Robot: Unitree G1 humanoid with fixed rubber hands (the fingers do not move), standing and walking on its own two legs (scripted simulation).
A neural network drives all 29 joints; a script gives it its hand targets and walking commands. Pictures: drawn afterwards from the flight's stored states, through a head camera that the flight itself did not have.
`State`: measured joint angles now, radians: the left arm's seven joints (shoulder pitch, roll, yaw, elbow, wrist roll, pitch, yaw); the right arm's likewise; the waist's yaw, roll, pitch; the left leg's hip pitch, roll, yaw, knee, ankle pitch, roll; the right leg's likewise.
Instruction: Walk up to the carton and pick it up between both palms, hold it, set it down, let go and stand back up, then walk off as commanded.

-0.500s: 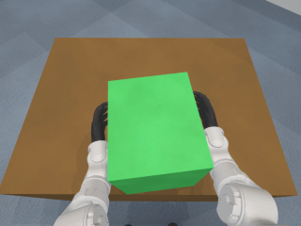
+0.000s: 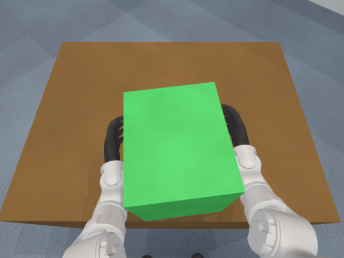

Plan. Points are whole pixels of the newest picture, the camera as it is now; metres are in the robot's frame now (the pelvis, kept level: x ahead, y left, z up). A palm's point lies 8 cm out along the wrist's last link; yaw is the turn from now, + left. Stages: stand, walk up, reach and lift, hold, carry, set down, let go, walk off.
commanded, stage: set down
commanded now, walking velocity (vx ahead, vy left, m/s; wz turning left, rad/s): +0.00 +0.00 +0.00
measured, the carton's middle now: (177, 157) +0.37 +0.00 -0.06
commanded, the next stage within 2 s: none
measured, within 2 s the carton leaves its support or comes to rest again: neither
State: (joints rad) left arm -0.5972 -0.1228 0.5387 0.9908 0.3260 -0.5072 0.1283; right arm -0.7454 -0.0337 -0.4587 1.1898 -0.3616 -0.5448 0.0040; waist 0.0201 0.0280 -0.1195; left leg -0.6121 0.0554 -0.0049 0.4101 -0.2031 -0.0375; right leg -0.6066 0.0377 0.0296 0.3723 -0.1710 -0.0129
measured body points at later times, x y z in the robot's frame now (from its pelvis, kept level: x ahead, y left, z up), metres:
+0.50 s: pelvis +0.00 +0.00 +0.00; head +0.14 +0.00 +0.42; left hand +0.38 +0.16 -0.05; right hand +0.41 -0.15 -0.04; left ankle -0.03 +0.14 -0.74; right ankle -0.02 -0.11 -0.74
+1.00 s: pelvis -0.03 +0.00 -0.01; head +0.12 -0.02 +0.41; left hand +0.37 +0.16 -0.05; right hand +0.42 -0.18 -0.04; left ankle -0.03 +0.14 -0.74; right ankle -0.02 -0.11 -0.74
